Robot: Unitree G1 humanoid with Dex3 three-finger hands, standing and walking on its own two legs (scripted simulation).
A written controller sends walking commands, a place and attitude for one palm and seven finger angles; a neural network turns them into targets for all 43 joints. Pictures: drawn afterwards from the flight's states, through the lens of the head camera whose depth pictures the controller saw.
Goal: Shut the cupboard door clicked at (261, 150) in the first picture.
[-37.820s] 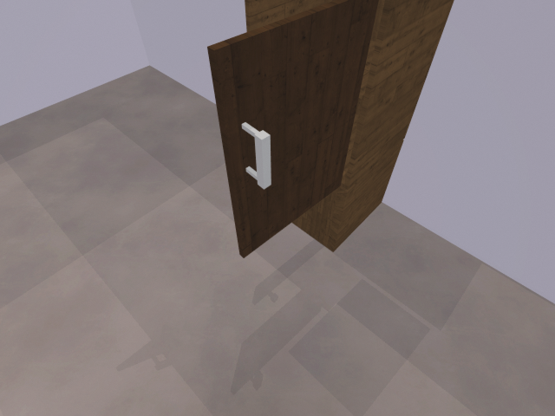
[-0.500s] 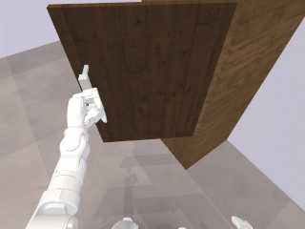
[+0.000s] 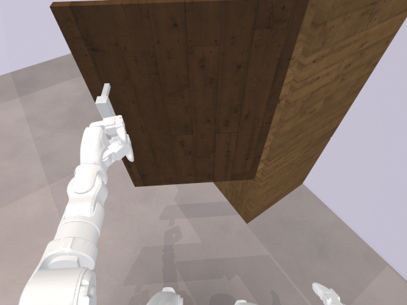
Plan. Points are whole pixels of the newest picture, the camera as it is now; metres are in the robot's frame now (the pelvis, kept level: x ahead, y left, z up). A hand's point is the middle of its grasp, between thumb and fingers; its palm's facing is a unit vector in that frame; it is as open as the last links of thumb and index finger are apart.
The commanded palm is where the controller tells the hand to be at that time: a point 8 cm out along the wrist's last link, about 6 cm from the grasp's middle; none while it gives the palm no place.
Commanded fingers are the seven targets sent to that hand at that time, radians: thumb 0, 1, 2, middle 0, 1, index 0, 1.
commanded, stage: push the door shut along its arc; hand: left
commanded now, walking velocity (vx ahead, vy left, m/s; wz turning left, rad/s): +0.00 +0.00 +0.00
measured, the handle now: (113, 115) +0.49 +0.21 +0.08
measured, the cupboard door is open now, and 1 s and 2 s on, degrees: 59 46 31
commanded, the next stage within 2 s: pull the fist back off the door in 1.72 s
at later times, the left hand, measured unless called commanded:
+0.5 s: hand (128, 121) +0.47 +0.17 +0.09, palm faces -0.08 -1.00 -0.01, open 3.1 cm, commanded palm +0.46 +0.21 +0.09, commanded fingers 0.00 0.90 0.90 -1.30 -1.50 -1.30 -1.50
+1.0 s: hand (157, 96) +0.55 +0.12 +0.09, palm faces -0.20 -0.98 -0.02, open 3.1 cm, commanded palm +0.54 +0.17 +0.09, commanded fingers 0.00 0.90 0.90 -1.30 -1.50 -1.30 -1.50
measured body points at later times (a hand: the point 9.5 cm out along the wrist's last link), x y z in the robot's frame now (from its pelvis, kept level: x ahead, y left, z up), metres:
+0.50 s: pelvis +0.00 +0.02 -0.01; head +0.08 +0.03 +0.43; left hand +0.47 +0.23 +0.09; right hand +0.04 -0.25 -0.13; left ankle +0.05 +0.13 -0.69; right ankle -0.01 -0.10 -0.69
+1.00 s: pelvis +0.00 +0.02 -0.03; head +0.13 +0.02 +0.40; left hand +0.55 +0.17 +0.10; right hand -0.03 -0.24 -0.14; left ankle +0.05 +0.13 -0.69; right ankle -0.01 -0.10 -0.69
